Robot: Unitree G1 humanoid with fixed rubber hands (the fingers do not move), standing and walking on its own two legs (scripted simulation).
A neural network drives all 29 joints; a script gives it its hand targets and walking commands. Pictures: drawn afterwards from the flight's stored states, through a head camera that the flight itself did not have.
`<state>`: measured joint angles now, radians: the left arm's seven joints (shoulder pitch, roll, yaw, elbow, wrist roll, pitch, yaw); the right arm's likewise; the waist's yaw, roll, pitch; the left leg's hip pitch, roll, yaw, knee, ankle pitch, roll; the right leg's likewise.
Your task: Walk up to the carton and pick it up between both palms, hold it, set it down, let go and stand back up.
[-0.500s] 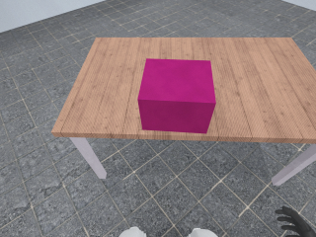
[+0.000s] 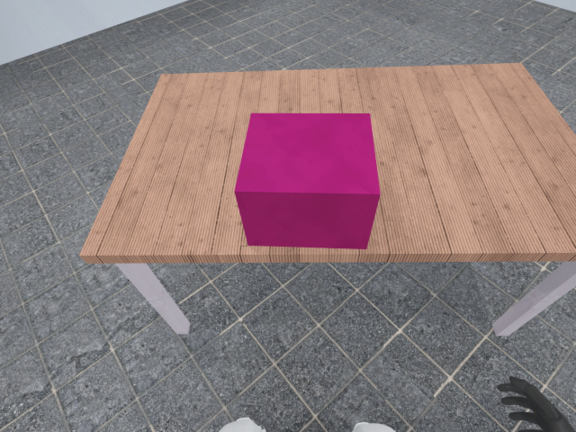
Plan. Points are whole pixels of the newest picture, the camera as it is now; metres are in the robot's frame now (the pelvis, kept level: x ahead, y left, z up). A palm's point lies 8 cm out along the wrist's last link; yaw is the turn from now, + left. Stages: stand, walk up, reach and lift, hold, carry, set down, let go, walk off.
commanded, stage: walk up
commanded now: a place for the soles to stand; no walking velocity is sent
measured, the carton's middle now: (308, 180) +0.59 -0.01 -0.07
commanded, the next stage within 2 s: none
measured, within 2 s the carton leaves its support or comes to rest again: neither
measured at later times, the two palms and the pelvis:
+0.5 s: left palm out of the picture +0.07 +0.33 -0.08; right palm (557, 426) +0.14 -0.31 -0.07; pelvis +0.01 +0.01 +0.00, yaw -1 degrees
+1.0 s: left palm (79, 398) +0.19 +0.34 -0.08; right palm (562, 417) +0.15 -0.30 -0.03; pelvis +0.11 +0.03 +0.02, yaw -1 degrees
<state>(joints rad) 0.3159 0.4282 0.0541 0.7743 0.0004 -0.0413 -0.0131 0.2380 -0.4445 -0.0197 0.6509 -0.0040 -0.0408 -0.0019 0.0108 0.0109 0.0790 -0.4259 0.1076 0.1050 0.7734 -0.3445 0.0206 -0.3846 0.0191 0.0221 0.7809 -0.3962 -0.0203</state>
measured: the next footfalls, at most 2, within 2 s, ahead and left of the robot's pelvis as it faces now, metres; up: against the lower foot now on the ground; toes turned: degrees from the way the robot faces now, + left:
right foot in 1.10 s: +0.26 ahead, -0.11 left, +0.00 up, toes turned +2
left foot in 1.40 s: +0.23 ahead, +0.14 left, +0.00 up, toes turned +5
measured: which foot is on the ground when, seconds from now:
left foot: down 0.00-1.00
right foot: down 0.00-0.64, up 0.66-1.00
